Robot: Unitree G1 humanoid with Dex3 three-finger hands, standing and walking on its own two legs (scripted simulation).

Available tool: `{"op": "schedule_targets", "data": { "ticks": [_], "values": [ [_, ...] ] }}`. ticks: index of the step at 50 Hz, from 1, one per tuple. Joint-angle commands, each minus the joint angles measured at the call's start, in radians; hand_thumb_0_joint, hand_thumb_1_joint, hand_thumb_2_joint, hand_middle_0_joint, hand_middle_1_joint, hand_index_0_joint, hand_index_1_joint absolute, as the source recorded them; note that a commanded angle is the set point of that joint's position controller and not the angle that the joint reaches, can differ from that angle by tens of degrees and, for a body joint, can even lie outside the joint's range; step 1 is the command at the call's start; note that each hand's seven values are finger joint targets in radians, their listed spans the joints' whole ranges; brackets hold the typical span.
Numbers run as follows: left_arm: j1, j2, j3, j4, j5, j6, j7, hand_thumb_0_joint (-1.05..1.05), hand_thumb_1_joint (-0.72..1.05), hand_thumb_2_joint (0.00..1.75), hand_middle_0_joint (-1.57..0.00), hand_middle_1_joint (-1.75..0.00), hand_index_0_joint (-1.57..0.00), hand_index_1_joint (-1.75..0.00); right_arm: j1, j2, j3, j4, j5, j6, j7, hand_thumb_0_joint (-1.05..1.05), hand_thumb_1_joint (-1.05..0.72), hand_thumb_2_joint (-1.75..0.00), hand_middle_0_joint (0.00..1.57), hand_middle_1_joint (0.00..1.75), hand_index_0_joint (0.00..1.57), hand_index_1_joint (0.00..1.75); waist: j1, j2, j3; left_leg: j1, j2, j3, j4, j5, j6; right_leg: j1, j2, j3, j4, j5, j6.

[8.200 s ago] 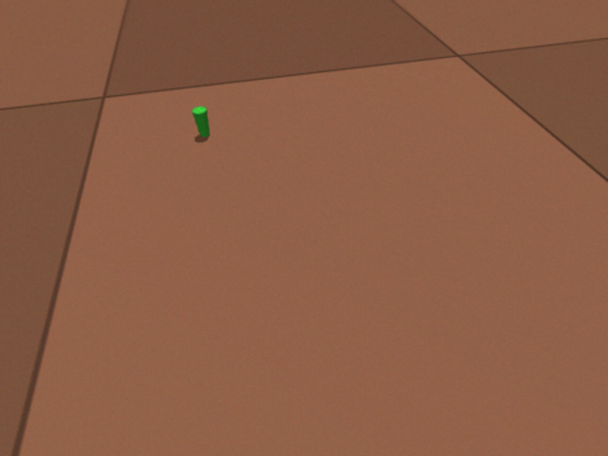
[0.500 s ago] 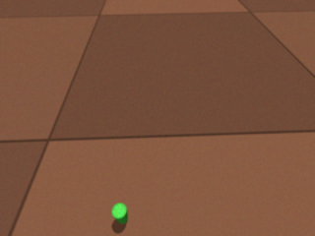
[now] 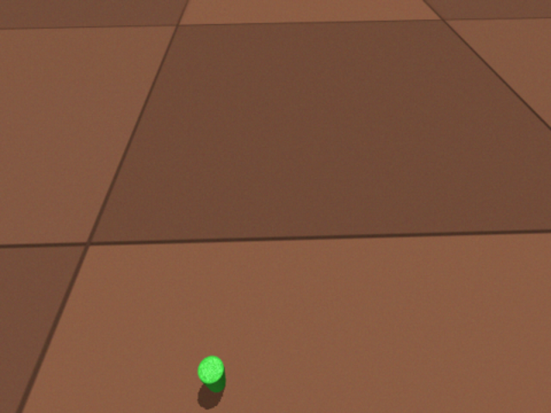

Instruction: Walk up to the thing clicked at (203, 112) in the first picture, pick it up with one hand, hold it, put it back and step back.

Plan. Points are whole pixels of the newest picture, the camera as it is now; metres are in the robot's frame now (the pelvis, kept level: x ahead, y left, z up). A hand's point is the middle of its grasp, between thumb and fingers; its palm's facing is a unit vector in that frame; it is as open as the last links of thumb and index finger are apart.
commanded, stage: stand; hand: left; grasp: from the side
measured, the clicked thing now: (214, 376) +0.37 +0.22 -0.70
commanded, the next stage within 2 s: go down in 0.80 s
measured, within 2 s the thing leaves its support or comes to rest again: neither
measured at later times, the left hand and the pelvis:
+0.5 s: hand out of the picture +0.07 +0.25 -0.16, palm faces -0.03 -0.94 -0.35, open 7.4 cm; pelvis +0.00 +0.00 +0.00, yaw +0 degrees
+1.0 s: hand out of the picture +0.10 +0.25 -0.16, palm faces +0.06 -0.94 -0.34, open 7.9 cm; pelvis +0.00 +0.00 +0.00, yaw +2 degrees
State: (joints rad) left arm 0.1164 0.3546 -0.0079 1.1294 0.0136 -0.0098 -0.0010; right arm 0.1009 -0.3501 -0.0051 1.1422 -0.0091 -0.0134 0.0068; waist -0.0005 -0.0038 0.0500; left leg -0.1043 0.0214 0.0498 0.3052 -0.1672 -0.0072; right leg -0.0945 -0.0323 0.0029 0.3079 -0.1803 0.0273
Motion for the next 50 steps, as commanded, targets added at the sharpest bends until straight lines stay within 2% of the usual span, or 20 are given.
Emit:
{"op": "schedule_targets", "data": {
  "ticks": [1,5,17,22,24,30,36,39,44,45,46,47,48,49,50],
  "values": [
    [-0.035,0.211,0.041,-0.053,-0.005,-0.021,0.011,0.00,0.90,0.90,-0.20,-0.30,-0.20,-0.30,-0.044,-0.210,-0.037,-0.057,0.001,-0.019,-0.011,0.00,-0.90,-0.90,0.20,0.30,0.20,0.30,-0.002,-0.004,-0.085,0.048,0.128,-0.099,-0.035,0.169,0.023,-0.016,-0.107,0.074,-0.044,0.156,-0.042],
    [-0.039,0.216,0.044,-0.057,-0.005,-0.021,0.013,0.00,0.90,0.90,-0.20,-0.30,-0.20,-0.30,-0.033,-0.209,-0.038,-0.057,-0.002,-0.018,-0.012,0.00,-0.90,-0.90,0.20,0.30,0.20,0.30,-0.008,0.009,-0.083,0.034,0.121,-0.094,-0.040,0.141,0.021,-0.012,-0.111,0.078,-0.053,0.150,-0.041],
    [-0.034,0.216,0.043,-0.062,-0.004,-0.022,0.012,0.00,0.90,0.90,-0.20,-0.30,-0.20,-0.30,-0.041,-0.209,-0.040,-0.059,0.000,-0.019,-0.012,0.00,-0.90,-0.90,0.20,0.30,0.20,0.30,-0.004,0.018,-0.090,0.042,0.124,-0.098,-0.040,0.155,0.023,-0.005,-0.111,0.078,-0.050,0.163,-0.044],
    [-0.035,0.208,0.042,-0.060,-0.005,-0.021,0.013,0.00,0.90,0.90,-0.20,-0.30,-0.20,-0.30,-0.042,-0.212,-0.042,-0.057,0.000,-0.017,-0.011,0.00,-0.90,-0.90,0.20,0.30,0.20,0.30,-0.001,0.004,-0.067,0.036,0.123,-0.103,-0.046,0.149,0.021,-0.024,-0.102,0.068,-0.051,0.131,-0.042],
    [-0.036,0.215,0.045,-0.059,-0.005,-0.021,0.012,0.00,0.90,0.90,-0.20,-0.30,-0.20,-0.30,-0.037,-0.207,-0.041,-0.057,-0.001,-0.016,-0.011,0.00,-0.90,-0.90,0.20,0.30,0.20,0.30,-0.005,-0.009,-0.067,0.025,0.121,-0.102,-0.050,0.109,0.022,-0.016,-0.103,0.071,-0.055,0.099,-0.044],
    [-0.025,0.214,0.046,-0.056,-0.004,-0.020,0.011,0.00,0.90,0.90,-0.20,-0.30,-0.20,-0.30,-0.034,-0.214,-0.042,-0.057,0.000,-0.016,-0.010,0.00,-0.90,-0.90,0.20,0.30,0.20,0.30,-0.003,0.013,-0.061,0.023,0.117,-0.104,-0.050,0.092,0.024,-0.018,-0.109,0.078,-0.058,0.105,-0.044],
    [-0.023,0.209,0.043,-0.060,-0.004,-0.023,0.010,0.00,0.90,0.90,-0.20,-0.30,-0.20,-0.30,-0.040,-0.211,-0.040,-0.059,0.000,-0.020,-0.010,0.00,-0.90,-0.90,0.20,0.30,0.20,0.30,-0.001,0.007,-0.072,0.034,0.121,-0.110,-0.040,0.155,0.020,-0.013,-0.107,0.072,-0.053,0.140,-0.043],
    [-0.037,0.216,0.047,-0.061,-0.004,-0.020,0.012,0.00,0.90,0.90,-0.20,-0.30,-0.20,-0.30,-0.028,-0.208,-0.039,-0.059,-0.002,-0.017,-0.012,0.00,-0.90,-0.90,0.20,0.30,0.20,0.30,-0.007,0.004,-0.080,0.026,0.119,-0.104,-0.041,0.129,0.022,-0.003,-0.111,0.075,-0.051,0.134,-0.046],
    [-0.022,0.212,0.046,-0.056,-0.005,-0.020,0.011,0.00,0.90,0.90,-0.20,-0.30,-0.20,-0.30,-0.026,-0.209,-0.037,-0.060,0.000,-0.019,-0.012,0.00,-0.90,-0.90,0.20,0.30,0.20,0.30,-0.001,0.008,-0.082,0.031,0.121,-0.105,-0.038,0.164,0.023,0.005,-0.111,0.072,-0.046,0.152,-0.046],
    [-0.019,0.209,0.045,-0.058,-0.005,-0.020,0.010,0.00,0.82,0.82,-0.27,-0.22,-0.24,-0.22,-0.029,-0.211,-0.037,-0.061,0.001,-0.020,-0.013,0.00,-0.95,-0.92,0.21,0.30,0.20,0.30,0.001,0.009,-0.078,0.039,0.123,-0.106,-0.036,0.172,0.023,-0.003,-0.109,0.070,-0.046,0.159,-0.045],
    [-0.370,0.048,0.055,-0.409,-0.056,-0.115,0.028,0.00,0.74,0.74,-0.19,-0.14,-0.16,-0.14,0.001,-0.052,0.005,-0.345,0.069,-0.069,-0.034,0.00,-1.00,-0.93,0.20,0.30,0.20,0.30,-0.119,0.030,0.018,-0.107,-0.017,0.007,0.033,-0.006,0.017,-0.230,0.034,-0.020,0.020,0.053,-0.033],
    [-0.480,0.086,0.067,-0.316,-0.052,-0.101,0.033,0.00,0.66,0.66,-0.11,-0.06,-0.08,-0.06,0.058,-0.081,0.001,-0.291,0.071,-0.067,-0.044,0.00,-1.02,-0.93,0.20,0.30,0.20,0.30,-0.090,0.000,-0.033,-0.099,-0.019,0.001,0.050,-0.023,0.019,-0.187,0.031,-0.029,0.032,0.033,-0.034],
    [-0.317,0.177,0.127,-0.140,-0.033,-0.058,0.039,0.00,0.58,0.58,-0.03,-0.04,0.00,-0.03,0.081,-0.107,-0.009,-0.284,0.069,-0.055,-0.049,0.00,-1.01,-0.93,0.20,0.30,0.20,0.30,-0.071,-0.038,-0.010,-0.141,-0.026,0.002,0.070,-0.052,0.024,-0.187,0.033,-0.040,0.038,-0.015,-0.038],
    [-0.234,0.176,0.148,-0.075,-0.026,-0.040,0.025,0.00,0.50,0.50,0.00,-0.05,-0.01,-0.04,0.097,-0.107,-0.022,-0.307,0.067,-0.044,-0.047,0.00,-0.99,-0.93,0.20,0.30,0.20,0.30,-0.041,-0.053,-0.017,-0.182,-0.023,0.004,0.110,-0.029,0.024,-0.207,0.038,-0.044,0.068,-0.012,-0.039],
    [-0.294,0.217,0.163,-0.112,-0.005,-0.040,0.014,0.00,0.42,0.42,0.00,-0.05,-0.01,-0.04,0.103,-0.110,-0.038,-0.329,0.056,-0.047,-0.051,0.00,-1.00,-0.93,0.20,0.30,0.20,0.30,-0.038,-0.056,-0.083,-0.190,-0.025,0.000,0.148,-0.003,0.026,-0.221,0.036,-0.040,0.102,0.005,-0.040]
  ]
}}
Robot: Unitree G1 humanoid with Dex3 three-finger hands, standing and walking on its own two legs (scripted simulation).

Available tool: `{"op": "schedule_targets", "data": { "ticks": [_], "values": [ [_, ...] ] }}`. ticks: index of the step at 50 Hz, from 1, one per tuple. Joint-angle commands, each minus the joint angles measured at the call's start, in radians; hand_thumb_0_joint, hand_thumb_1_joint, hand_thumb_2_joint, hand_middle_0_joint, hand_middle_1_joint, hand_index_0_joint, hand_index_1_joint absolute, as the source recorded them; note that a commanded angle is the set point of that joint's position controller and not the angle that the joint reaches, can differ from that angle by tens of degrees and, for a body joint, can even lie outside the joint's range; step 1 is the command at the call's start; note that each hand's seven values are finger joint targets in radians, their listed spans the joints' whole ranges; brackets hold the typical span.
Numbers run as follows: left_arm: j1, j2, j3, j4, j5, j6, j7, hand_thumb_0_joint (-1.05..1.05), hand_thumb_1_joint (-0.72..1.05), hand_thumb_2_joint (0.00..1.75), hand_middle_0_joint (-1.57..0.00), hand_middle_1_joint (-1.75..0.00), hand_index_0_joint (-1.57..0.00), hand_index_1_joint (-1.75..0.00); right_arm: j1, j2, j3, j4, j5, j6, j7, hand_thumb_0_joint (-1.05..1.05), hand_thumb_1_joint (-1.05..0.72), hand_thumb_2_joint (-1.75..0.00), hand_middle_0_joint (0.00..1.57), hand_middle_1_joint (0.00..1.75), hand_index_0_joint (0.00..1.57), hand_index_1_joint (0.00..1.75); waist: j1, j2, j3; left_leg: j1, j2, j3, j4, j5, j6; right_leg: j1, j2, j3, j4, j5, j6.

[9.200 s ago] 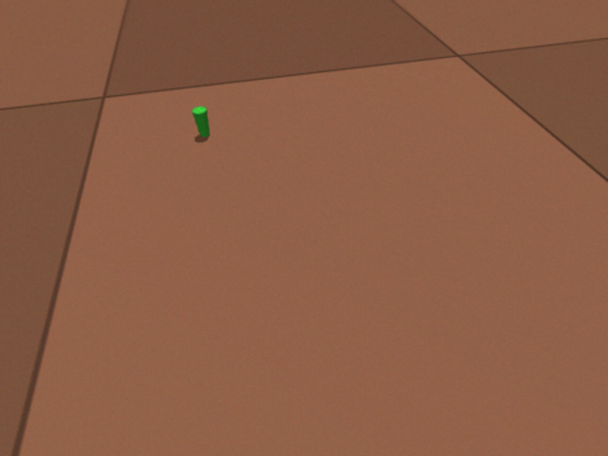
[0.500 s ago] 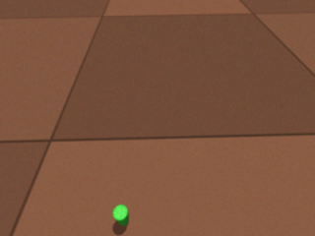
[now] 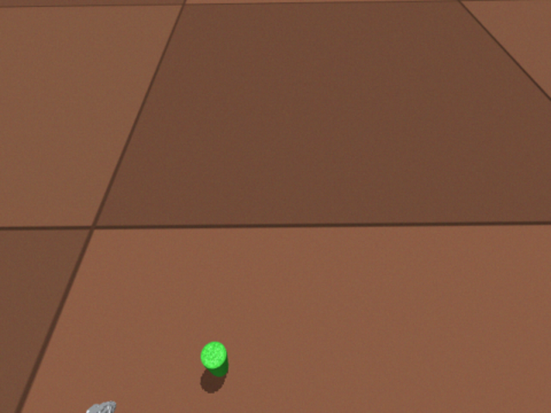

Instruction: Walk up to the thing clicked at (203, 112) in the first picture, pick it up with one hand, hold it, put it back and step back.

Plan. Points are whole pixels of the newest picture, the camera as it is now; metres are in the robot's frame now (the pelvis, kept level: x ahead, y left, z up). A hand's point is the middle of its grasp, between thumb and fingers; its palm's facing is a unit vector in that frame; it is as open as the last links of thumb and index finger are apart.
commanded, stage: go down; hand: left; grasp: from the side
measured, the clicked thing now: (217, 361) +0.38 +0.21 -0.70
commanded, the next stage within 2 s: none
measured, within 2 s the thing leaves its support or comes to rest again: neither
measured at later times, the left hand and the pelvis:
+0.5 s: hand out of the picture +0.14 +0.28 -0.20, palm faces +0.05 -0.94 -0.33, open 16.4 cm; pelvis -0.01 +0.00 -0.08, yaw +0 degrees
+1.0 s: hand (115, 403) +0.19 +0.33 -0.27, palm faces +0.11 -0.96 -0.25, open 17.5 cm; pelvis -0.03 +0.00 -0.18, yaw +0 degrees
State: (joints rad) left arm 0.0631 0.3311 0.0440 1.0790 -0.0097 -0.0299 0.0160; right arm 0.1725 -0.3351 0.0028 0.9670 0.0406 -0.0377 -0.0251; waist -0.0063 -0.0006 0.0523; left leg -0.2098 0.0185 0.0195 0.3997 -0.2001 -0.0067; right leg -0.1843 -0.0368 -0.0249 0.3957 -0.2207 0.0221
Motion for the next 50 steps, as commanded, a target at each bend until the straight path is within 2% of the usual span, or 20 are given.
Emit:
{"op": "schedule_targets", "data": {
  "ticks": [1,3,5,9,11,14,15,17,19,21,24,31,34,36,37,39,42,45,48,50],
  "values": [
    [-0.264,0.299,0.154,-0.099,0.029,-0.026,-0.009,0.00,0.34,0.34,0.00,-0.07,-0.01,-0.06,0.062,-0.125,-0.061,-0.162,0.003,-0.029,-0.026,0.00,-0.98,-0.93,0.20,0.30,0.20,0.30,-0.020,-0.020,-0.174,-0.070,-0.023,0.028,0.080,0.069,0.022,-0.118,0.035,-0.003,0.049,0.095,-0.034],
    [-0.115,0.276,0.184,0.001,0.075,-0.007,-0.040,0.00,0.20,0.22,-0.01,-0.08,-0.02,-0.07,0.095,-0.118,-0.082,-0.192,-0.019,-0.036,-0.014,0.00,-0.96,-0.92,0.20,0.30,0.20,0.30,-0.005,-0.006,-0.238,-0.140,-0.028,0.015,0.164,0.116,0.015,-0.140,0.035,-0.004,0.138,0.143,-0.037],
    [-0.031,0.290,0.234,-0.059,0.096,0.005,-0.059,0.00,0.08,0.19,-0.02,-0.09,-0.03,-0.08,0.097,-0.108,-0.094,-0.246,-0.023,-0.034,-0.006,0.00,-0.95,-0.91,0.20,0.30,0.20,0.30,0.043,0.038,-0.352,-0.144,-0.038,0.015,0.209,0.172,0.009,-0.105,0.033,-0.001,0.195,0.180,-0.044],
    [-0.071,0.251,0.227,-0.118,0.094,0.042,-0.080,0.00,-0.11,0.27,-0.03,-0.23,-0.05,-0.21,0.045,-0.092,-0.087,-0.328,-0.019,-0.035,0.002,0.00,-0.95,-0.91,0.20,0.30,0.20,0.30,0.022,0.049,-0.253,-0.281,-0.029,0.002,0.281,0.083,0.004,-0.260,0.041,-0.008,0.260,0.066,-0.047],
    [-0.041,0.277,0.260,-0.182,0.093,0.040,-0.091,0.00,-0.22,0.27,-0.03,-0.24,-0.04,-0.23,0.030,-0.089,-0.093,-0.373,-0.017,-0.042,0.006,0.00,-0.93,-0.91,0.20,0.30,0.20,0.30,0.028,0.054,-0.271,-0.340,-0.023,-0.004,0.336,0.027,0.004,-0.329,0.041,-0.008,0.316,0.000,-0.050],
    [0.014,0.235,0.258,-0.273,0.074,0.036,-0.120,0.00,-0.39,0.23,-0.04,-0.25,-0.06,-0.24,0.038,-0.088,-0.098,-0.415,-0.017,-0.058,0.008,0.00,-0.92,-0.90,0.20,0.30,0.20,0.30,0.006,0.046,-0.290,-0.407,-0.011,-0.016,0.397,-0.064,0.009,-0.426,0.046,-0.012,0.399,-0.078,-0.048],
    [-0.044,0.241,0.254,-0.398,0.067,0.022,-0.127,0.00,-0.41,0.22,-0.05,-0.25,-0.06,-0.24,0.039,-0.082,-0.102,-0.435,-0.017,-0.067,0.005,0.00,-0.92,-0.90,0.20,0.30,0.20,0.30,0.005,0.080,-0.339,-0.398,-0.009,-0.020,0.420,-0.055,0.006,-0.447,0.045,-0.012,0.429,-0.069,-0.048],
    [0.003,0.232,0.263,-0.437,0.061,0.026,-0.136,0.00,-0.48,0.17,-0.06,-0.22,-0.07,-0.21,0.051,-0.076,-0.105,-0.451,-0.017,-0.076,-0.004,0.00,-0.91,-0.90,0.20,0.30,0.20,0.30,-0.014,0.057,-0.366,-0.412,-0.005,-0.028,0.461,-0.044,0.009,-0.485,0.046,-0.015,0.466,-0.062,-0.044],
    [0.002,0.249,0.271,-0.563,0.054,0.030,-0.135,0.00,-0.49,0.13,-0.06,-0.18,-0.07,-0.17,0.050,-0.077,-0.108,-0.472,-0.017,-0.086,-0.012,0.00,-0.89,-0.90,0.20,0.30,0.20,0.30,-0.014,0.079,-0.407,-0.417,0.000,-0.031,0.488,-0.035,0.009,-0.515,0.046,-0.014,0.498,-0.056,-0.044],
    [0.097,0.239,0.282,-0.577,0.052,0.058,-0.129,0.00,-0.52,0.05,-0.07,-0.11,-0.07,-0.10,0.053,-0.076,-0.106,-0.486,-0.016,-0.092,-0.020,0.00,-0.88,-0.89,0.20,0.30,0.20,0.30,-0.016,0.059,-0.414,-0.418,0.008,-0.036,0.497,-0.016,0.009,-0.523,0.047,-0.019,0.513,-0.045,-0.042],
    [0.116,0.269,0.306,-0.687,0.050,0.093,-0.121,0.00,-0.55,0.04,-0.07,-0.10,-0.08,-0.10,0.055,-0.074,-0.101,-0.497,-0.017,-0.103,-0.031,0.00,-0.87,-0.89,0.20,0.30,0.20,0.30,-0.014,0.079,-0.444,-0.419,0.011,-0.043,0.522,0.006,0.010,-0.517,0.042,-0.017,0.529,-0.024,-0.040],
    [0.200,0.271,0.351,-0.683,0.038,0.131,-0.131,0.00,-0.53,0.04,-0.07,-0.07,-0.07,-0.07,0.042,-0.058,-0.088,-0.510,-0.030,-0.125,-0.048,0.00,-0.88,-0.89,0.20,0.30,0.20,0.30,-0.015,0.073,-0.402,-0.512,0.004,-0.032,0.600,-0.001,0.018,-0.575,0.038,-0.010,0.570,-0.029,-0.038],
    [0.220,0.257,0.361,-0.642,0.020,0.111,-0.162,0.00,-0.51,0.03,-0.07,-0.08,-0.08,-0.07,0.036,-0.055,-0.082,-0.517,-0.035,-0.136,-0.049,0.00,-0.89,-0.89,0.20,0.30,0.20,0.30,-0.025,0.054,-0.363,-0.573,0.001,-0.027,0.641,-0.031,0.021,-0.621,0.034,-0.009,0.601,-0.042,-0.037],
    [0.147,0.280,0.375,-0.741,0.004,0.062,-0.190,0.00,-0.52,0.02,-0.08,-0.07,-0.08,-0.06,0.025,-0.051,-0.084,-0.532,-0.041,-0.155,-0.044,0.00,-0.91,-0.90,0.20,0.30,0.20,0.30,-0.011,0.119,-0.417,-0.583,-0.001,-0.030,0.683,0.005,0.018,-0.651,0.032,-0.009,0.652,-0.020,-0.040],
    [0.221,0.289,0.401,-0.629,-0.002,0.059,-0.203,0.00,-0.56,0.01,-0.08,-0.07,-0.09,-0.07,0.033,-0.058,-0.087,-0.511,-0.043,-0.155,-0.043,0.00,-0.91,-0.90,0.20,0.30,0.20,0.30,-0.013,0.086,-0.406,-0.604,0.001,-0.032,0.706,0.014,0.024,-0.674,0.033,-0.010,0.667,-0.017,-0.038],
    [0.148,0.292,0.394,-0.695,-0.015,0.008,-0.236,0.00,-0.55,0.01,-0.08,-0.07,-0.08,-0.06,0.030,-0.062,-0.090,-0.521,-0.043,-0.166,-0.035,0.00,-0.93,-0.90,0.20,0.30,0.20,0.30,-0.015,0.103,-0.430,-0.637,0.003,-0.042,0.738,0.013,0.022,-0.730,0.033,-0.011,0.720,-0.031,-0.043],
    [0.083,0.326,0.443,-0.598,-0.039,-0.070,-0.279,0.00,-0.61,0.00,-0.08,-0.05,-0.08,-0.05,0.015,-0.083,-0.092,-0.502,-0.047,-0.179,-0.026,0.00,-0.93,-0.91,0.20,0.30,0.20,0.30,-0.019,0.105,-0.441,-0.729,0.010,-0.066,0.816,-0.013,0.021,-0.872,0.038,-0.021,0.832,-0.093,-0.046],
    [-0.018,0.352,0.477,-0.568,-0.065,-0.174,-0.324,0.00,-0.61,0.00,-0.08,-0.05,-0.07,-0.05,0.010,-0.102,-0.098,-0.497,-0.051,-0.193,-0.023,0.00,-0.92,-0.90,0.20,0.30,0.20,0.30,-0.016,0.100,-0.516,-0.798,0.009,-0.079,0.903,-0.090,0.021,-0.988,0.037,-0.019,0.924,-0.152,-0.047],
    [-0.085,0.391,0.511,-0.554,-0.099,-0.257,-0.373,0.00,-0.59,0.06,-0.06,-0.08,-0.05,-0.09,0.011,-0.118,-0.090,-0.483,-0.052,-0.195,-0.021,0.00,-0.92,-0.91,0.20,0.30,0.20,0.30,-0.001,0.132,-0.625,-0.838,0.005,-0.088,0.983,-0.075,0.019,-1.063,0.035,-0.016,1.010,-0.152,-0.053],
    [-0.119,0.455,0.544,-0.549,-0.099,-0.287,-0.402,0.00,-0.60,0.07,-0.05,-0.10,-0.05,-0.10,0.008,-0.139,-0.095,-0.467,-0.056,-0.191,-0.022,0.00,-0.90,-0.90,0.20,0.30,0.20,0.30,0.026,0.165,-0.679,-0.831,0.010,-0.104,1.001,-0.081,0.011,-1.114,0.036,-0.021,1.060,-0.173,-0.057]
  ]
}}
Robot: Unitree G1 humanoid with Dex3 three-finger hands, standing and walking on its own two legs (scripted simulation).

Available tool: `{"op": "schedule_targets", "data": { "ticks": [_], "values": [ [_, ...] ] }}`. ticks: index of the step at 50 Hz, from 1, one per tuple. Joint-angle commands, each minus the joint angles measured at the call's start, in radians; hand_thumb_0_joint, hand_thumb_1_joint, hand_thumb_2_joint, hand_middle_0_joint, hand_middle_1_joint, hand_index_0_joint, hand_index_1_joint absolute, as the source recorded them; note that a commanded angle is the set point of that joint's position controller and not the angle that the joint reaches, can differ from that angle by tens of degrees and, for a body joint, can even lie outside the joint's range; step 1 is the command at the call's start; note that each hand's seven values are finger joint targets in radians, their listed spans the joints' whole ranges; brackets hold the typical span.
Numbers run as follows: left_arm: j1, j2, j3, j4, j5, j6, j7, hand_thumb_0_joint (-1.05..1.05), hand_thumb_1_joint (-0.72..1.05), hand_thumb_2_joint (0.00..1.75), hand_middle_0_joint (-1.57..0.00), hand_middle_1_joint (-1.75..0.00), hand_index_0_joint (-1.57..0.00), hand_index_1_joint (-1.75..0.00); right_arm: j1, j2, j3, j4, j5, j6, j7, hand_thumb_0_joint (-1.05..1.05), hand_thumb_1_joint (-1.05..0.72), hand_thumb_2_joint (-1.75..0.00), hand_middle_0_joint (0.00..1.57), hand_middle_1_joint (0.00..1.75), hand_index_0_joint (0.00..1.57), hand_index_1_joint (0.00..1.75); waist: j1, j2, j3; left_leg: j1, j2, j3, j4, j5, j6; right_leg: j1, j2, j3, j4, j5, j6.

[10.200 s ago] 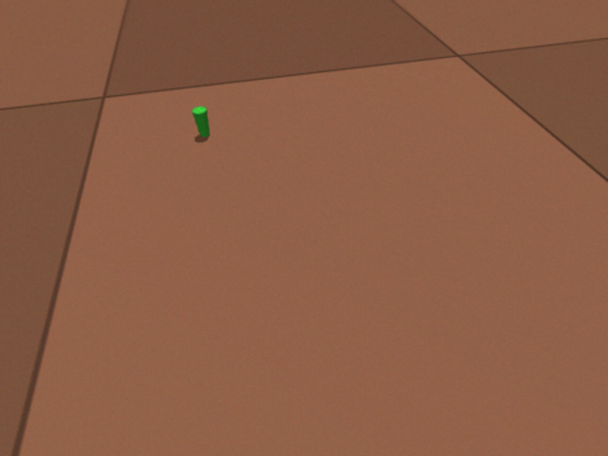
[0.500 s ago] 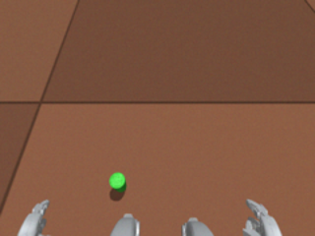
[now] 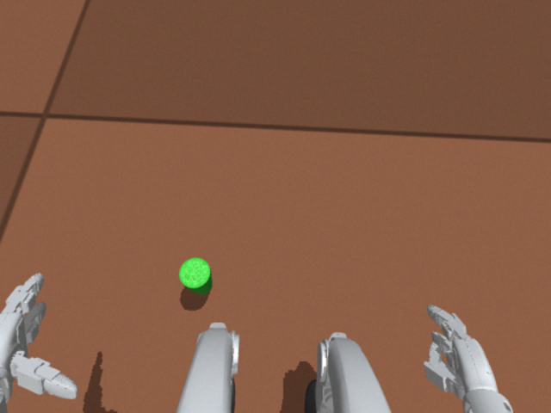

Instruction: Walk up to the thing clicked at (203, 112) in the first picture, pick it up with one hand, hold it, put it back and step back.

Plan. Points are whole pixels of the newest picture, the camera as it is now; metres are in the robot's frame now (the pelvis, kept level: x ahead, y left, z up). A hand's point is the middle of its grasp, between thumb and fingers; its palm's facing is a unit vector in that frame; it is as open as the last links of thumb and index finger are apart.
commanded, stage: go down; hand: left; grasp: from the side
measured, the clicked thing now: (198, 279) +0.40 +0.21 -0.52
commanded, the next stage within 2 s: approach in 1.90 s
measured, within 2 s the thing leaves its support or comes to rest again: neither
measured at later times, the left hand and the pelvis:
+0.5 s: hand (66, 300) +0.28 +0.37 -0.16, palm faces +0.14 -0.97 -0.21, open 17.2 cm; pelvis -0.05 +0.00 -0.12, yaw -3 degrees
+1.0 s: hand (68, 290) +0.30 +0.39 -0.20, palm faces +0.15 -0.97 -0.17, open 17.3 cm; pelvis -0.06 -0.01 -0.19, yaw -4 degrees
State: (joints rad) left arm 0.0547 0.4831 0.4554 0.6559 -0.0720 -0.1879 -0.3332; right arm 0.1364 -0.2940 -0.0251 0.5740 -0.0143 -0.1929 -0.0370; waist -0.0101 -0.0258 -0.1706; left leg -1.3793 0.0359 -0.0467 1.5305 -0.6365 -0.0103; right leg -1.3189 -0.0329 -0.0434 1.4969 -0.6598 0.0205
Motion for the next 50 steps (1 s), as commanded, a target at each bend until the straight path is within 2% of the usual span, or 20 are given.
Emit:
{"op": "schedule_targets", "data": {
  "ticks": [1,5,7,9,11,13,14,15,18,19,20,21,26,27,29,36,39,40,45,50],
  "values": [
    [-0.112,0.307,0.138,-0.093,-0.039,-0.135,-0.066,0.00,-0.60,0.07,-0.06,-0.10,-0.05,-0.10,0.047,-0.185,-0.066,-0.067,-0.002,-0.033,-0.011,0.00,-0.90,-0.90,0.20,0.30,0.20,0.30,0.030,0.206,-0.472,0.340,-0.006,-0.045,-0.120,0.359,0.011,-0.001,0.031,-0.005,-0.024,0.262,-0.058],
    [-0.128,0.369,0.221,-0.072,-0.062,-0.145,-0.089,0.00,-0.57,0.12,-0.05,-0.12,-0.04,-0.13,0.047,-0.191,-0.059,-0.045,-0.004,-0.020,-0.013,0.00,-0.90,-0.90,0.20,0.30,0.20,0.30,0.060,0.157,-0.549,0.269,-0.016,-0.026,-0.042,0.378,0.022,0.002,0.037,0.005,-0.001,0.287,-0.056],
    [-0.110,0.394,0.252,-0.012,-0.071,-0.137,-0.094,0.00,-0.57,0.11,-0.05,-0.12,-0.05,-0.13,0.031,-0.196,-0.056,-0.053,-0.001,-0.015,-0.009,0.00,-0.90,-0.90,0.20,0.30,0.20,0.30,0.066,0.122,-0.529,0.200,-0.018,-0.021,-0.025,0.330,0.028,-0.002,0.038,0.009,0.006,0.255,-0.054],
    [-0.169,0.448,0.278,-0.037,-0.077,-0.142,-0.104,0.00,-0.57,0.12,-0.05,-0.13,-0.05,-0.14,0.026,-0.197,-0.054,-0.047,0.001,-0.008,-0.009,0.00,-0.89,-0.90,0.20,0.30,0.20,0.30,0.065,0.118,-0.565,0.160,-0.019,-0.008,0.017,0.314,0.035,0.009,0.039,0.022,0.014,0.249,-0.050],
    [-0.216,0.435,0.277,-0.003,-0.088,-0.151,-0.118,0.00,-0.55,0.13,-0.05,-0.14,-0.05,-0.15,0.029,-0.187,-0.046,-0.036,-0.001,-0.006,-0.006,0.00,-0.90,-0.90,0.20,0.30,0.20,0.30,0.037,0.066,-0.536,0.045,-0.018,0.004,0.076,0.300,0.046,0.022,0.037,0.039,0.029,0.260,-0.039],
    [-0.292,0.463,0.298,0.007,-0.096,-0.177,-0.135,0.00,-0.52,0.12,-0.05,-0.14,-0.05,-0.14,0.025,-0.191,-0.044,-0.025,0.000,-0.009,-0.005,0.00,-0.89,-0.90,0.20,0.30,0.20,0.30,0.032,0.081,-0.525,0.017,-0.015,-0.002,0.093,0.251,0.046,-0.033,0.039,0.035,0.060,0.215,-0.043],
    [-0.332,0.476,0.295,0.010,-0.097,-0.191,-0.145,0.00,-0.53,0.11,-0.05,-0.13,-0.05,-0.13,0.019,-0.195,-0.041,-0.025,0.000,-0.009,-0.006,0.00,-0.89,-0.90,0.20,0.30,0.20,0.30,0.024,0.113,-0.502,0.022,-0.013,-0.007,0.092,0.217,0.042,-0.086,0.043,0.024,0.079,0.180,-0.049],
    [-0.376,0.442,0.260,0.021,-0.098,-0.204,-0.164,0.00,-0.49,0.12,-0.05,-0.13,-0.05,-0.13,0.026,-0.192,-0.043,-0.020,-0.003,-0.014,-0.006,0.00,-0.90,-0.90,0.20,0.30,0.20,0.30,0.003,0.111,-0.506,-0.005,-0.010,-0.007,0.113,0.195,0.042,-0.101,0.041,0.028,0.083,0.165,-0.047],
    [-0.442,0.498,0.286,0.070,-0.102,-0.234,-0.192,0.00,-0.50,0.09,-0.05,-0.12,-0.06,-0.12,0.030,-0.203,-0.036,-0.009,-0.005,-0.022,-0.009,0.00,-0.89,-0.90,0.20,0.30,0.20,0.30,-0.002,0.135,-0.472,-0.057,-0.006,-0.015,0.119,0.093,0.034,-0.169,0.045,0.021,0.115,0.088,-0.053],
    [-0.470,0.491,0.267,0.077,-0.099,-0.240,-0.204,0.00,-0.52,0.09,-0.06,-0.12,-0.06,-0.12,0.046,-0.198,-0.033,0.013,-0.005,-0.022,-0.010,0.00,-0.89,-0.90,0.20,0.30,0.20,0.30,-0.001,0.156,-0.481,-0.061,-0.006,-0.013,0.124,0.059,0.032,-0.185,0.045,0.025,0.115,0.057,-0.053],
    [-0.465,0.540,0.308,0.081,-0.099,-0.245,-0.205,0.00,-0.55,0.09,-0.06,-0.13,-0.06,-0.12,0.033,-0.215,-0.033,-0.011,-0.004,-0.022,-0.011,0.00,-0.89,-0.90,0.20,0.30,0.20,0.30,0.009,0.166,-0.486,-0.054,-0.004,-0.023,0.112,0.045,0.029,-0.201,0.046,0.012,0.132,0.052,-0.056],
    [-0.477,0.544,0.298,0.086,-0.099,-0.247,-0.214,0.00,-0.53,0.08,-0.06,-0.13,-0.06,-0.12,0.044,-0.215,-0.030,0.005,-0.006,-0.022,-0.012,0.00,-0.89,-0.90,0.20,0.30,0.20,0.30,0.010,0.177,-0.505,-0.051,-0.003,-0.022,0.121,0.040,0.028,-0.198,0.047,0.015,0.137,0.048,-0.055],
    [-0.483,0.607,0.345,0.062,-0.105,-0.247,-0.239,0.00,-0.53,0.08,-0.06,-0.12,-0.06,-0.12,0.044,-0.250,-0.024,0.012,-0.001,-0.016,-0.016,0.00,-0.91,-0.90,0.20,0.30,0.20,0.30,0.041,0.271,-0.568,0.040,0.006,-0.060,0.120,0.105,0.014,-0.298,0.048,-0.034,0.239,0.108,-0.065],
    [-0.425,0.603,0.358,0.120,-0.107,-0.239,-0.239,0.00,-0.56,0.08,-0.06,-0.12,-0.06,-0.12,0.045,-0.250,-0.017,0.017,0.000,-0.012,-0.017,0.00,-0.91,-0.90,0.20,0.30,0.20,0.30,0.047,0.258,-0.547,0.034,0.006,-0.065,0.126,0.128,0.014,-0.316,0.047,-0.038,0.252,0.122,-0.065],
    [-0.427,0.619,0.382,0.127,-0.120,-0.238,-0.241,0.00,-0.57,0.08,-0.06,-0.12,-0.06,-0.12,0.043,-0.246,-0.009,0.019,0.000,-0.010,-0.015,0.00,-0.91,-0.90,0.20,0.30,0.20,0.30,0.049,0.232,-0.544,-0.013,0.002,-0.054,0.159,0.135,0.019,-0.307,0.048,-0.036,0.264,0.124,-0.064],
    [-0.508,0.625,0.383,0.150,-0.144,-0.259,-0.280,0.00,-0.55,0.10,-0.05,-0.11,-0.05,-0.12,0.034,-0.256,-0.009,0.025,-0.006,-0.014,-0.013,0.00,-0.92,-0.91,0.20,0.30,0.20,0.30,0.013,0.203,-0.511,-0.115,0.000,-0.036,0.247,0.135,0.029,-0.348,0.051,-0.036,0.310,0.124,-0.065],
    [-0.560,0.640,0.385,0.167,-0.148,-0.274,-0.301,0.00,-0.57,0.10,-0.05,-0.11,-0.05,-0.12,0.042,-0.257,-0.007,0.036,-0.013,-0.019,-0.013,0.00,-0.92,-0.91,0.20,0.30,0.20,0.30,0.000,0.173,-0.523,-0.161,-0.003,-0.018,0.295,0.132,0.035,-0.334,0.053,-0.030,0.313,0.124,-0.059],
    [-0.605,0.674,0.390,0.138,-0.145,-0.282,-0.307,0.00,-0.55,0.10,-0.05,-0.11,-0.04,-0.11,0.044,-0.260,-0.005,0.035,-0.016,-0.021,-0.014,0.00,-0.92,-0.91,0.20,0.30,0.20,0.30,-0.003,0.190,-0.531,-0.173,-0.002,-0.016,0.300,0.114,0.034,-0.328,0.052,-0.031,0.320,0.111,-0.059],
    [-0.651,0.719,0.405,0.143,-0.142,-0.287,-0.333,0.00,-0.51,0.10,-0.05,-0.10,-0.04,-0.10,0.047,-0.274,0.001,0.043,-0.024,-0.024,-0.016,0.00,-0.92,-0.91,0.20,0.30,0.20,0.30,0.004,0.215,-0.562,-0.170,-0.001,-0.015,0.323,0.098,0.029,-0.355,0.054,-0.036,0.355,0.097,-0.061],
    [-0.599,0.771,0.449,0.186,-0.143,-0.266,-0.340,0.00,-0.53,0.11,-0.04,-0.10,-0.03,-0.11,0.052,-0.278,0.015,0.049,-0.024,-0.016,-0.016,0.00,-0.92,-0.91,0.20,0.30,0.20,0.30,0.033,0.224,-0.583,-0.183,-0.002,-0.012,0.339,0.116,0.027,-0.360,0.056,-0.043,0.388,0.110,-0.063]
  ]
}}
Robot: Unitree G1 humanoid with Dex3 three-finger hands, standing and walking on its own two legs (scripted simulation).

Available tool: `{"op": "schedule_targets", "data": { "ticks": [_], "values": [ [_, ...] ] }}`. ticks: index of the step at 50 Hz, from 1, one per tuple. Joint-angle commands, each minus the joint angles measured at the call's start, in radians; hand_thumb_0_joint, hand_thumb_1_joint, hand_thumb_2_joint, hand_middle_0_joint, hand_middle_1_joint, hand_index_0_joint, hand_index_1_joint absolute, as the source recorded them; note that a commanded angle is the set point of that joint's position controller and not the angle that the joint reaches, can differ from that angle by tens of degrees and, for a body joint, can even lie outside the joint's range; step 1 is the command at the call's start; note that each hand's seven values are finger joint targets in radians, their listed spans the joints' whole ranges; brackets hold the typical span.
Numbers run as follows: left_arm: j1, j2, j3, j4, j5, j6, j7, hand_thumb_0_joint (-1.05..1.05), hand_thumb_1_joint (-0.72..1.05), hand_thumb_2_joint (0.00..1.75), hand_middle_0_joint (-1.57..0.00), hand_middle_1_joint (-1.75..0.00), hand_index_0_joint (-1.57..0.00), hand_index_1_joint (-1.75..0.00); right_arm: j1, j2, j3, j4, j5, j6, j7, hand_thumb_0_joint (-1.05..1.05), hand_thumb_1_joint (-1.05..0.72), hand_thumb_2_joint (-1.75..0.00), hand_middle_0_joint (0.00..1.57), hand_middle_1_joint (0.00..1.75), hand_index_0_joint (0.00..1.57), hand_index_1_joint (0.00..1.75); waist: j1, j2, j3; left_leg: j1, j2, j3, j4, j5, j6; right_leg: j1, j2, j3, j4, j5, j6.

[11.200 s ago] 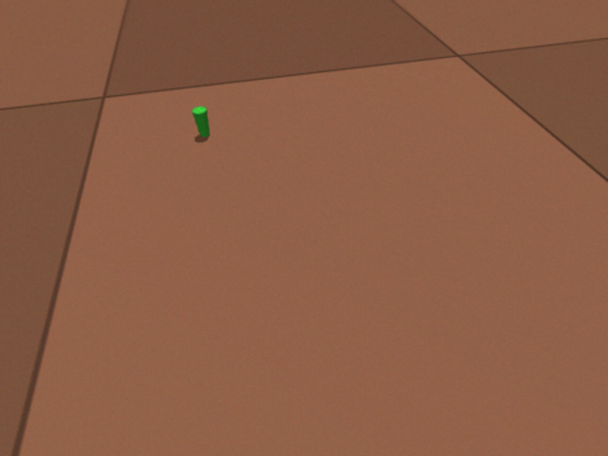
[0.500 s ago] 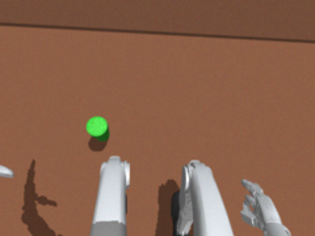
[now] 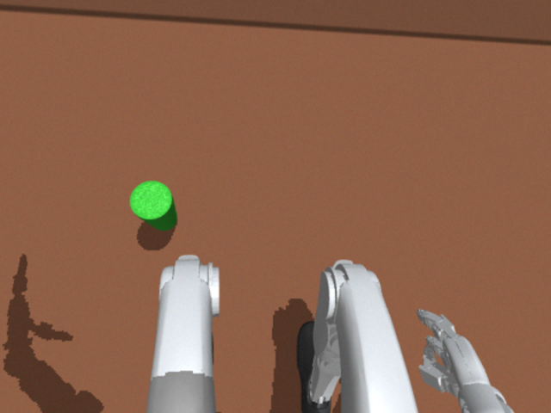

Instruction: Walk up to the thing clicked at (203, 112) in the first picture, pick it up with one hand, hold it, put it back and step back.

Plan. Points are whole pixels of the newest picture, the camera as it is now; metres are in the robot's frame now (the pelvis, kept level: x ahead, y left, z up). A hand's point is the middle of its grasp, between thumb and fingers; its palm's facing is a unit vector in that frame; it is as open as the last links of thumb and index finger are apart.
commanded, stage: go down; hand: left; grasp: from the side
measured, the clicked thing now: (158, 210) +0.45 +0.25 -0.34
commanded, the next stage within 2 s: approach in 0.90 s
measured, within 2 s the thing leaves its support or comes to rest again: neither
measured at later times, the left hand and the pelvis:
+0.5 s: hand out of the picture +0.34 +0.43 -0.03, palm faces +0.22 -0.96 -0.14, open 17.4 cm; pelvis +0.00 +0.00 -0.03, yaw -1 degrees
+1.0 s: hand out of the picture +0.34 +0.44 -0.04, palm faces +0.23 -0.97 -0.12, open 17.5 cm; pelvis -0.01 +0.01 -0.04, yaw -1 degrees
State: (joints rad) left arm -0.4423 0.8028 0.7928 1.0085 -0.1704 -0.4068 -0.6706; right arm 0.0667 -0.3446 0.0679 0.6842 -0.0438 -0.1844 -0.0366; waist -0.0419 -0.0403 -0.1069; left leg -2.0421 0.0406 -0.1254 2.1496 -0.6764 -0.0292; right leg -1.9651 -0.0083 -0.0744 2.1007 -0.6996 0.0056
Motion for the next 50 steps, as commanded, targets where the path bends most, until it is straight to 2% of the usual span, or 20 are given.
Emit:
{"op": "schedule_targets", "data": {
  "ticks": [1,2,6,7,9,12,15,17,21,26,29,31,32,33,35,36,39,42,48,50],
  "values": [
    [-0.119,0.454,0.105,-0.182,-0.046,-0.044,-0.007,0.00,-0.53,0.10,-0.05,-0.10,-0.04,-0.10,0.113,-0.227,-0.076,-0.061,0.005,-0.024,-0.018,0.00,-0.92,-0.91,0.20,0.30,0.20,0.30,0.062,0.249,-0.642,0.471,-0.006,0.069,-0.275,0.145,0.046,0.277,0.031,-0.012,-0.212,0.143,-0.048],
    [-0.128,0.455,0.101,-0.182,-0.047,-0.039,-0.006,0.00,-0.53,0.10,-0.05,-0.10,-0.04,-0.10,0.113,-0.226,-0.078,-0.064,0.005,-0.023,-0.018,0.00,-0.92,-0.91,0.20,0.30,0.20,0.30,0.053,0.236,-0.620,0.441,-0.006,0.071,-0.272,0.118,0.048,0.275,0.032,-0.011,-0.217,0.121,-0.045],
    [-0.123,0.459,0.106,-0.173,-0.049,-0.029,-0.008,0.00,-0.53,0.10,-0.04,-0.10,-0.03,-0.10,0.106,-0.229,-0.075,-0.067,0.010,-0.025,-0.015,0.00,-0.92,-0.91,0.20,0.30,0.20,0.30,0.055,0.243,-0.575,0.411,-0.005,0.066,-0.270,0.075,0.050,0.230,0.036,-0.020,-0.200,0.093,-0.047],
    [-0.118,0.438,0.101,-0.172,-0.053,-0.028,-0.012,0.00,-0.53,0.11,-0.04,-0.10,-0.03,-0.11,0.110,-0.232,-0.076,-0.066,0.010,-0.024,-0.013,0.00,-0.92,-0.91,0.20,0.30,0.20,0.30,0.053,0.255,-0.588,0.436,-0.002,0.057,-0.269,0.107,0.045,0.224,0.034,-0.024,-0.182,0.123,-0.049],
    [-0.149,0.427,0.087,-0.178,-0.054,-0.029,-0.018,0.00,-0.55,0.10,-0.04,-0.10,-0.03,-0.10,0.108,-0.236,-0.080,-0.071,0.012,-0.024,-0.013,0.00,-0.92,-0.91,0.20,0.30,0.20,0.30,0.032,0.255,-0.564,0.428,0.000,0.042,-0.268,0.072,0.046,0.182,0.034,-0.031,-0.174,0.100,-0.048],
    [-0.154,0.442,0.091,-0.172,-0.060,-0.032,-0.021,0.00,-0.55,0.10,-0.04,-0.09,-0.03,-0.10,0.103,-0.233,-0.075,-0.069,0.014,-0.029,-0.012,0.00,-0.92,-0.91,0.20,0.30,0.20,0.30,0.036,0.239,-0.558,0.395,-0.004,0.050,-0.251,0.061,0.049,0.190,0.034,-0.028,-0.175,0.086,-0.046],
    [-0.153,0.441,0.098,-0.173,-0.069,-0.035,-0.028,0.00,-0.57,0.09,-0.04,-0.09,-0.03,-0.10,0.126,-0.238,-0.077,-0.064,0.010,-0.030,-0.012,0.00,-0.92,-0.91,0.20,0.30,0.20,0.30,0.033,0.231,-0.602,0.412,-0.008,0.064,-0.220,0.122,0.051,0.220,0.033,-0.021,-0.176,0.131,-0.046],
    [-0.145,0.461,0.112,-0.166,-0.066,-0.035,-0.031,0.00,-0.56,0.09,-0.04,-0.09,-0.03,-0.09,0.123,-0.239,-0.075,-0.058,0.009,-0.029,-0.012,0.00,-0.92,-0.91,0.20,0.30,0.20,0.30,0.047,0.245,-0.594,0.414,-0.007,0.061,-0.221,0.125,0.048,0.202,0.033,-0.024,-0.161,0.129,-0.047],
    [-0.149,0.468,0.114,-0.167,-0.059,-0.034,-0.034,0.00,-0.55,0.10,-0.04,-0.09,-0.03,-0.10,0.123,-0.249,-0.074,-0.057,0.010,-0.024,-0.011,0.00,-0.92,-0.91,0.20,0.30,0.20,0.30,0.045,0.294,-0.584,0.450,-0.001,0.033,-0.244,0.109,0.040,0.147,0.030,-0.037,-0.125,0.125,-0.052],
    [-0.147,0.488,0.137,-0.178,-0.070,-0.037,-0.039,0.00,-0.56,0.09,-0.04,-0.08,-0.03,-0.09,0.121,-0.251,-0.070,-0.064,0.010,-0.023,-0.009,0.00,-0.93,-0.91,0.20,0.30,0.20,0.30,0.052,0.270,-0.603,0.438,-0.006,0.043,-0.217,0.147,0.042,0.159,0.031,-0.033,-0.121,0.142,-0.051],
    [-0.151,0.472,0.127,-0.151,-0.076,-0.038,-0.046,0.00,-0.56,0.09,-0.05,-0.08,-0.03,-0.09,0.119,-0.247,-0.067,-0.062,0.006,-0.023,-0.007,0.00,-0.93,-0.91,0.20,0.30,0.20,0.30,0.035,0.236,-0.581,0.390,-0.009,0.056,-0.191,0.138,0.048,0.181,0.033,-0.030,-0.130,0.135,-0.047],
    [-0.165,0.485,0.136,-0.148,-0.082,-0.044,-0.052,0.00,-0.56,0.10,-0.04,-0.08,-0.03,-0.10,0.115,-0.248,-0.063,-0.061,0.005,-0.024,-0.007,0.00,-0.92,-0.91,0.20,0.30,0.20,0.30,0.033,0.226,-0.572,0.363,-0.010,0.064,-0.176,0.123,0.052,0.189,0.034,-0.028,-0.131,0.125,-0.044],
    [-0.142,0.482,0.143,-0.120,-0.083,-0.042,-0.053,0.00,-0.56,0.10,-0.04,-0.08,-0.03,-0.09,0.117,-0.248,-0.063,-0.060,0.002,-0.023,-0.007,0.00,-0.93,-0.91,0.20,0.30,0.20,0.30,0.036,0.209,-0.573,0.353,-0.011,0.069,-0.165,0.132,0.054,0.199,0.034,-0.025,-0.133,0.132,-0.042],
    [-0.157,0.512,0.149,-0.149,-0.083,-0.047,-0.056,0.00,-0.58,0.09,-0.05,-0.08,-0.03,-0.09,0.113,-0.249,-0.061,-0.061,0.003,-0.024,-0.007,0.00,-0.93,-0.91,0.20,0.30,0.20,0.30,0.046,0.218,-0.584,0.352,-0.010,0.070,-0.166,0.126,0.055,0.200,0.036,-0.023,-0.133,0.125,-0.044],
    [-0.136,0.496,0.149,-0.109,-0.082,-0.044,-0.062,0.00,-0.57,0.09,-0.05,-0.08,-0.03,-0.09,0.116,-0.251,-0.059,-0.060,0.000,-0.024,-0.005,0.00,-0.93,-0.91,0.20,0.30,0.20,0.30,0.040,0.212,-0.574,0.349,-0.010,0.067,-0.163,0.128,0.054,0.197,0.037,-0.027,-0.128,0.127,-0.043],
    [-0.167,0.498,0.135,-0.136,-0.082,-0.048,-0.067,0.00,-0.55,0.10,-0.04,-0.08,-0.03,-0.09,0.106,-0.253,-0.059,-0.058,0.000,-0.024,-0.006,0.00,-0.92,-0.91,0.20,0.30,0.20,0.30,0.035,0.230,-0.555,0.345,-0.008,0.065,-0.166,0.107,0.054,0.175,0.037,-0.030,-0.122,0.112,-0.044],
    [-0.171,0.527,0.155,-0.157,-0.088,-0.053,-0.072,0.00,-0.55,0.10,-0.04,-0.08,-0.03,-0.09,0.110,-0.257,-0.058,-0.063,0.000,-0.023,-0.005,0.00,-0.92,-0.91,0.20,0.30,0.20,0.30,0.042,0.237,-0.587,0.357,-0.007,0.064,-0.161,0.115,0.051,0.190,0.039,-0.031,-0.120,0.116,-0.044],
    [-0.158,0.524,0.156,-0.165,-0.092,-0.055,-0.078,0.00,-0.55,0.10,-0.04,-0.08,-0.03,-0.09,0.109,-0.259,-0.057,-0.061,-0.001,-0.024,-0.005,0.00,-0.92,-0.91,0.20,0.30,0.20,0.30,0.047,0.256,-0.610,0.378,-0.007,0.061,-0.160,0.128,0.047,0.184,0.039,-0.034,-0.106,0.127,-0.046],
    [-0.163,0.507,0.146,-0.191,-0.104,-0.055,-0.082,0.00,-0.56,0.08,-0.05,-0.07,-0.03,-0.08,0.095,-0.264,-0.061,-0.065,0.006,-0.023,-0.006,0.00,-0.93,-0.91,0.20,0.30,0.20,0.30,0.044,0.275,-0.576,0.379,-0.005,0.047,-0.174,0.084,0.046,0.124,0.041,-0.042,-0.094,0.097,-0.048],
    [-0.163,0.505,0.144,-0.213,-0.104,-0.052,-0.081,0.00,-0.52,0.16,-0.06,-0.11,-0.02,-0.15,0.095,-0.267,-0.064,-0.067,0.008,-0.026,-0.007,0.00,-0.93,-0.91,0.20,0.30,0.20,0.30,0.047,0.288,-0.569,0.384,-0.004,0.043,-0.187,0.058,0.046,0.117,0.039,-0.044,-0.093,0.085,-0.048]
  ]
}}
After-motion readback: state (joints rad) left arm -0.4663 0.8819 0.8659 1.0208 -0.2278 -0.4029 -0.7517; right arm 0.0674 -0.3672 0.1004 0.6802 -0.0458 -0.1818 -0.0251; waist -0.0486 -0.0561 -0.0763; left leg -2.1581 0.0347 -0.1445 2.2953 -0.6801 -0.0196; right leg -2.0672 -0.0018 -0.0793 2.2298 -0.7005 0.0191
